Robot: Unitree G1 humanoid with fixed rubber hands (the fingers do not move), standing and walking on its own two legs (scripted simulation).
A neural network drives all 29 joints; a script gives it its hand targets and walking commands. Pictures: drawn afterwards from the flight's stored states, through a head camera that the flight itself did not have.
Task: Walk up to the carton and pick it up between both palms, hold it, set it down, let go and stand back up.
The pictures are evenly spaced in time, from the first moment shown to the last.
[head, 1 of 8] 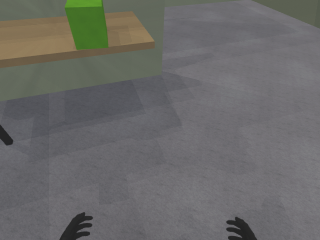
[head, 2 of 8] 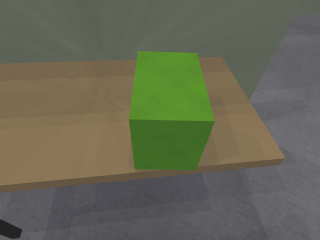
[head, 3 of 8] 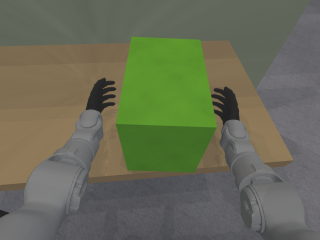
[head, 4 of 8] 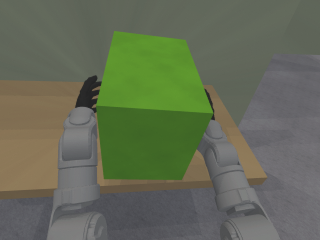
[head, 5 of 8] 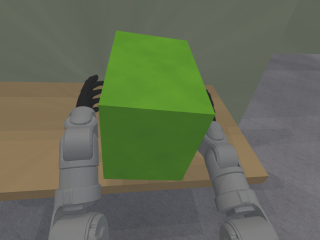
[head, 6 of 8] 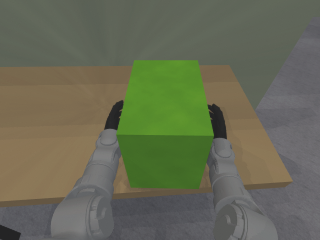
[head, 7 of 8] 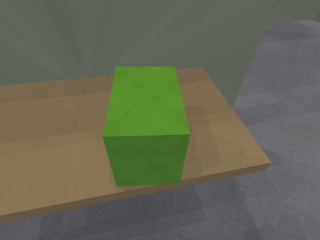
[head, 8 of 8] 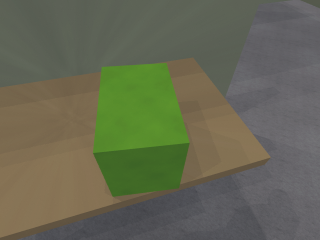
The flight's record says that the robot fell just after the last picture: no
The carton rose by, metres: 0.17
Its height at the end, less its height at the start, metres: +0.00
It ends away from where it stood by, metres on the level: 0.01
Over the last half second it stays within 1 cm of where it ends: yes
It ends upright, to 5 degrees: yes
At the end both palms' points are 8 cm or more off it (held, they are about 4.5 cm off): yes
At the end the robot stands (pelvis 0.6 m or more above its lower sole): yes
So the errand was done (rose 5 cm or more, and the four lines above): yes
